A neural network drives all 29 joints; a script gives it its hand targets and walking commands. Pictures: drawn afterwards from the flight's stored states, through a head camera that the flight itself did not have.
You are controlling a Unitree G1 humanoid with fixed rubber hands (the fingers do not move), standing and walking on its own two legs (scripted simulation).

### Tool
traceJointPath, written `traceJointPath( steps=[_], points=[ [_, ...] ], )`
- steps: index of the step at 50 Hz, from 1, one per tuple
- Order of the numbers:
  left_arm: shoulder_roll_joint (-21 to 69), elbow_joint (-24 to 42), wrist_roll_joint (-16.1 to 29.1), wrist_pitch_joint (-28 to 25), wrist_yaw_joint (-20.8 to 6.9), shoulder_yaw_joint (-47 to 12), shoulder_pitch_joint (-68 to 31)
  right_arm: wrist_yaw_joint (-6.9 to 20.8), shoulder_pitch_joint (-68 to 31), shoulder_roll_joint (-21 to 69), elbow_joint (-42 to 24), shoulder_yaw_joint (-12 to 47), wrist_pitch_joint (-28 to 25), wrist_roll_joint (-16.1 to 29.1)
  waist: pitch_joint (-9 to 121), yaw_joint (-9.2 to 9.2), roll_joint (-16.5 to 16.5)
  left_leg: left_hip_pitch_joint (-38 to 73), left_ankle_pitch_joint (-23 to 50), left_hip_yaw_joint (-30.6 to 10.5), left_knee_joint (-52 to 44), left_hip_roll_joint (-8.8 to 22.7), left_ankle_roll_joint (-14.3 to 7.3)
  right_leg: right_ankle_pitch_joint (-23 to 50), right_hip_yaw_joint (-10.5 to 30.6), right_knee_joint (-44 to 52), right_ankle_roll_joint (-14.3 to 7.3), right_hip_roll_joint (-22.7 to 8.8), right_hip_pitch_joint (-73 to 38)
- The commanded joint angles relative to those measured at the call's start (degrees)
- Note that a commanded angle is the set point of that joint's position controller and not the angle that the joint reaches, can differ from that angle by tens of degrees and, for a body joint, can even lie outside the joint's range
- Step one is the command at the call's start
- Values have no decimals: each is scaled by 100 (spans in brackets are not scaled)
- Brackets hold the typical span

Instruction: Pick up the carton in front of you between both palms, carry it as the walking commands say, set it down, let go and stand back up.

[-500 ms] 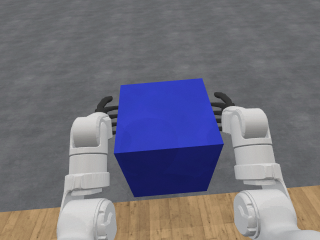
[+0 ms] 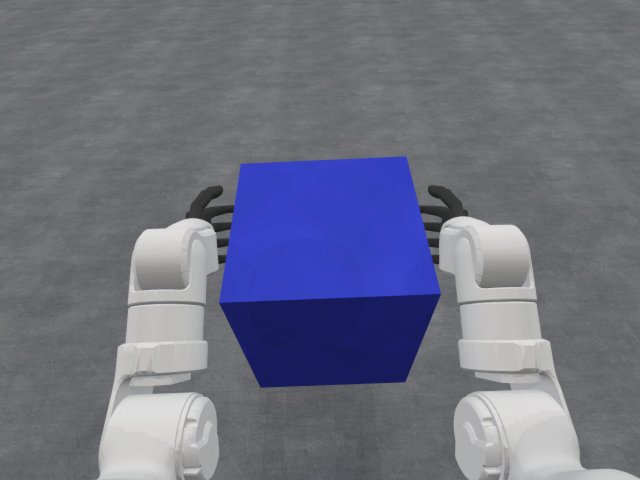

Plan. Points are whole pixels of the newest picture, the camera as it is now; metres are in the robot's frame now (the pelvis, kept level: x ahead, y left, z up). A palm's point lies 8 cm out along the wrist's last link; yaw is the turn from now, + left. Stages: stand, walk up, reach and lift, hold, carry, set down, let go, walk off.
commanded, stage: carry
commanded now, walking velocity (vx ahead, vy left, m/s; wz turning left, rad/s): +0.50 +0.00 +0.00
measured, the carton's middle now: (328, 280) +0.37 +0.02 +0.05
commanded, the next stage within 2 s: none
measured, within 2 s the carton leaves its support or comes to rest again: neither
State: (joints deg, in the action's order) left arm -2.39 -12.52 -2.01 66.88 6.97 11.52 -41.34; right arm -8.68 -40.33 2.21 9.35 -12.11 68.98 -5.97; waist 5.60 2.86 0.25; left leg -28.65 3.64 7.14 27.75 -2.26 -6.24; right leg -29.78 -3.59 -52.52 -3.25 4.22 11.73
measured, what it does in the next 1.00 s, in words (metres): walks ahead: right foot, then left foot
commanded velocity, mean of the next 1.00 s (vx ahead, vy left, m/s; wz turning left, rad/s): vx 0.50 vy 0.00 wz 0.00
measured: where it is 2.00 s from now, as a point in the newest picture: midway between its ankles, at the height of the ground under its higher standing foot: (338, 313)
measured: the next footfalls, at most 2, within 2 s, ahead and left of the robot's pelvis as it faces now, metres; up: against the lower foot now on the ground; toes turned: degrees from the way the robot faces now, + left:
right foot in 0.48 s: +0.45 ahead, -0.08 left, -0.01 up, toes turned -3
left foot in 1.00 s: +0.72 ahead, +0.10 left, -0.01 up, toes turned +9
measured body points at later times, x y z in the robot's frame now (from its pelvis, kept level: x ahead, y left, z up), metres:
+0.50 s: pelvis +0.29 -0.02 -0.01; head +0.30 -0.02 +0.44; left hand +0.67 +0.13 +0.12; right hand +0.66 -0.17 +0.12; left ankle +0.11 +0.06 -0.71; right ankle +0.41 -0.08 -0.74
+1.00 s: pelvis +0.58 +0.00 -0.01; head +0.58 -0.01 +0.44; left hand +0.91 +0.17 +0.10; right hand +0.92 -0.14 +0.09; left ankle +0.68 +0.10 -0.74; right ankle +0.41 -0.08 -0.73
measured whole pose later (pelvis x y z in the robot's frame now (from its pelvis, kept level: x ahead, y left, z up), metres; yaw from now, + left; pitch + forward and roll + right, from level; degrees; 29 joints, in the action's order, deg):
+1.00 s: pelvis +0.58 +0.00 -0.01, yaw +1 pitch +6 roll +1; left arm 4.2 0.7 -5.6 68.3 6.1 12.9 -28.3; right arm -8.3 -28.7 6.1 -1.8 -11.5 69.6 -6.7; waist 6.5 1.3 -0.2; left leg -27.0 -0.9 9.8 23.3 0.8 -2.1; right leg -25.7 -4.2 -25.9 -2.5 0.9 3.3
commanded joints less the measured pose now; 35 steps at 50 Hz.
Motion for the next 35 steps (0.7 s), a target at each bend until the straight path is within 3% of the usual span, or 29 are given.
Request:
traceJointPath(
  steps=[1,2,3,4,6,9,13,16,19,20,21,22,23,24,25,26,27,29,32,35],
  points=[
    [6842,611,2581,44,-1472,-3250,-4308,1365,-4172,6071,-595,3378,-242,2572,2803,-646,381,4340,-207,-3382,-254,2172,-1123,216,639,-2530,38,-385,3444],
    [6866,714,2571,40,-1434,-3231,-4452,1388,-4485,6298,-810,3469,-261,2736,2493,-549,107,3569,-306,-3022,-460,1918,-949,458,606,-2173,57,-491,3147],
    [6841,807,2540,22,-1390,-3197,-4485,1392,-4808,6408,-1064,3514,-284,2901,2348,-439,77,3091,-375,-2741,-598,1762,-852,612,551,-1857,71,-573,2899],
    [6788,896,2469,10,-1333,-3180,-4345,1384,-4941,6505,-1189,3622,-279,3048,2329,-352,131,2820,-359,-2591,-666,1725,-787,670,455,-1654,100,-616,2745],
    [6751,956,2289,2,-1238,-3171,-3991,1410,-4817,6666,-1155,3708,-268,3204,2397,-363,280,2871,-121,-2318,-588,1665,-801,884,358,-1315,128,-608,2779],
    [6725,1085,2171,-2,-1167,-3289,-3829,1456,-4589,6659,-1115,3681,-266,3233,2380,-546,550,3334,1102,-2001,-433,1572,-748,1305,210,-723,212,-626,3178],
    [6643,1354,2161,2,-1097,-3511,-3921,1493,-4600,6517,-1296,3741,-245,3240,2321,-747,729,4051,2263,-1609,-149,1359,-481,2126,47,54,182,-537,3530],
    [6453,1362,2107,74,-1041,-3569,-3806,1486,-4361,6310,-1223,3745,-174,3176,2169,-864,750,4378,2820,-1401,43,1209,-373,2566,-122,783,112,-370,3520],
    [6192,934,1923,192,-1054,-3419,-3405,1499,-3870,6105,-736,3673,-82,3007,1932,-944,724,4358,2943,-1094,291,996,-258,3076,-420,1968,28,-151,3007],
    [6128,766,1867,222,-1081,-3327,-3314,1520,-3823,6085,-585,3664,-72,2980,1905,-858,700,3951,3124,-905,445,913,-168,3261,-581,2426,-45,-12,2274],
    [6087,577,1819,240,-1119,-3226,-3241,1545,-3802,6072,-445,3618,-70,2961,1996,-643,740,3514,3301,-698,905,856,-28,3548,-757,2796,-101,120,1317],
    [6085,419,1758,239,-1175,-3116,-3239,1572,-3768,6075,-281,3571,-78,2946,2253,-307,575,2749,2749,-430,1741,760,197,4084,-654,3106,-171,-60,-84],
    [6086,186,1695,215,-1238,-2969,-3036,1599,-3963,6115,-145,3512,-92,2926,2498,35,10,1287,861,-433,2748,620,392,5338,289,2683,-418,-988,-1715],
    [6022,110,1673,161,-1285,-2838,-3046,1637,-4044,6314,-58,3487,-98,2931,2972,4,-1416,-497,-3256,-515,4150,-68,572,7425,2308,2056,-1093,-2476,-3277],
    [6114,6,1692,136,-1322,-2801,-3015,1643,-3988,6306,131,3358,-128,2850,3308,40,-1401,-1247,-3834,-810,5067,-196,520,6264,3048,2292,-1486,-2692,-3674],
    [6272,359,1825,56,-1361,-2907,-3374,1621,-4161,6481,-115,3362,-203,2933,3247,36,-1118,-1642,-3572,-958,5299,6,452,4620,2891,2394,-1482,-2543,-3560],
    [6505,592,2007,10,-1390,-3064,-3685,1587,-4512,6648,-400,3389,-255,3021,2913,92,-490,-1637,-3129,-1003,4740,257,435,3999,2574,2589,-1217,-2219,-3021],
    [6830,1219,2373,-48,-1398,-3338,-4434,1453,-4690,6689,-720,3353,-296,2950,2518,-66,-94,-1326,-2645,-925,4163,469,520,3436,2212,3023,-992,-2008,-2014],
    [6920,1439,2636,-20,-1394,-3568,-4405,1246,-4108,6532,-778,3394,-297,2688,2534,-129,-387,-1044,-2443,-682,3677,512,541,3180,1850,3246,-984,-1903,-1628],
    [6904,1490,2690,2,-1466,-3592,-4064,1153,-3820,6496,-992,3560,-319,2539,2535,-97,-522,-1384,-2111,-545,2957,563,618,4068,1493,3259,-999,-1883,-2041]
  ],
)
